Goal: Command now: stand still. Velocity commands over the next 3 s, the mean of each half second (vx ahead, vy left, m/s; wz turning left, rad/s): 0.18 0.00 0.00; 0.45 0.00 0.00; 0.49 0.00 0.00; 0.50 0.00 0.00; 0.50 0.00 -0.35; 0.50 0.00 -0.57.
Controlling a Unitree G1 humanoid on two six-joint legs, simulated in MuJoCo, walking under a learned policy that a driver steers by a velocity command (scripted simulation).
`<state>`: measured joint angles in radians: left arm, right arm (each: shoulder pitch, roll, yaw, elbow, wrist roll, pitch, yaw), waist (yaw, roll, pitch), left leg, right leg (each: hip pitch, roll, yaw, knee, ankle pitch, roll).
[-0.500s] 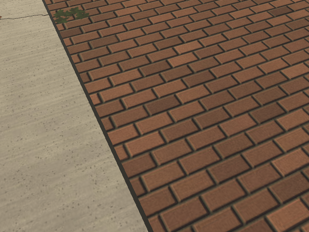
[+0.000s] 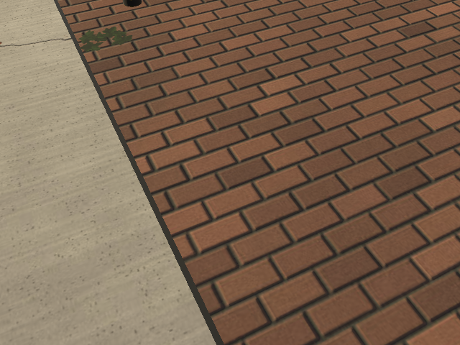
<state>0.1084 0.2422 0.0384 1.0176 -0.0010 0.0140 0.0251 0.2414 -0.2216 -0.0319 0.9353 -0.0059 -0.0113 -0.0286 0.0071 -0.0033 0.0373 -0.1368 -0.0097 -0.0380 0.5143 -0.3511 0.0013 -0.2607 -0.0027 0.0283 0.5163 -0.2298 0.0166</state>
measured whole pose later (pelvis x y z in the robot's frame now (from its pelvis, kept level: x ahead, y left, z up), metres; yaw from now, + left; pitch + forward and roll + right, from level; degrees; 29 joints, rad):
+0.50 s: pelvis +0.07 -0.04 +0.00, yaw +0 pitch +0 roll +0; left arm 0.31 0.23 0.05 1.11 -0.01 -0.10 -0.02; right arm 0.29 -0.26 -0.06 0.99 0.04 -0.08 -0.01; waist 0.02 0.03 0.00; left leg -0.37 0.01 -0.03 1.08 -0.38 0.05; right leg -0.16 0.03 -0.04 0.47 -0.31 -0.06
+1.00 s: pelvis +0.34 +0.02 +0.00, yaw -1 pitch +0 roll +1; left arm 0.32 0.25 0.04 1.02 -0.03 -0.10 0.01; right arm 0.13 -0.25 -0.05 0.92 0.01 -0.10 0.04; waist 0.01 -0.02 0.05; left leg -0.35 -0.05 0.07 0.48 -0.14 0.07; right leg -0.33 -0.04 0.04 1.20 -0.37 -0.06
